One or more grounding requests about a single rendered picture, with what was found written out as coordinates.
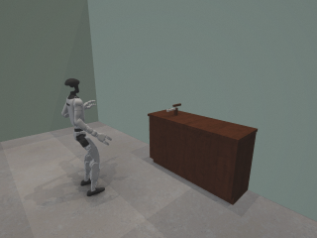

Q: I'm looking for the left robot hand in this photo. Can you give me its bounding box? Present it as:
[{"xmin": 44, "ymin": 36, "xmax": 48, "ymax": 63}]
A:
[{"xmin": 83, "ymin": 100, "xmax": 96, "ymax": 110}]

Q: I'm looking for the robot left foot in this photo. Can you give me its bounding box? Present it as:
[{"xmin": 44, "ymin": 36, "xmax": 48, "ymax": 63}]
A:
[{"xmin": 80, "ymin": 178, "xmax": 91, "ymax": 186}]

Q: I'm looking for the right robot thigh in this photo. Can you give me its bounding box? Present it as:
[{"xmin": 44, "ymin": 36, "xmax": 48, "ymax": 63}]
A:
[{"xmin": 78, "ymin": 135, "xmax": 100, "ymax": 169}]

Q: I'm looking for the tap lever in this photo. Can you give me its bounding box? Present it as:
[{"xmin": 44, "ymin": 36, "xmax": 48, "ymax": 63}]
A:
[{"xmin": 166, "ymin": 108, "xmax": 176, "ymax": 112}]

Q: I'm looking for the right robot hand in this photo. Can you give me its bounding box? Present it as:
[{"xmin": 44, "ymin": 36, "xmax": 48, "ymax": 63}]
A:
[{"xmin": 96, "ymin": 133, "xmax": 112, "ymax": 146}]

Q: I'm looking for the counter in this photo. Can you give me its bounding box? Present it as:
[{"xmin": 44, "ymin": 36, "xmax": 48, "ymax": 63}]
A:
[{"xmin": 148, "ymin": 103, "xmax": 258, "ymax": 205}]

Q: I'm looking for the robot right forearm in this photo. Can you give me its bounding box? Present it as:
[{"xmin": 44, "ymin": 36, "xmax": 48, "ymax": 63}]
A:
[{"xmin": 76, "ymin": 119, "xmax": 99, "ymax": 138}]

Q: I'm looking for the right robot upper arm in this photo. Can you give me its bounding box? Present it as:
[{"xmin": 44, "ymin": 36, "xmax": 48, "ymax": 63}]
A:
[{"xmin": 73, "ymin": 98, "xmax": 83, "ymax": 125}]

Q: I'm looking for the left robot upper arm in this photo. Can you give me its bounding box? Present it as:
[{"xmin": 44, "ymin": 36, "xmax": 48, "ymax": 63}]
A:
[{"xmin": 61, "ymin": 98, "xmax": 69, "ymax": 118}]

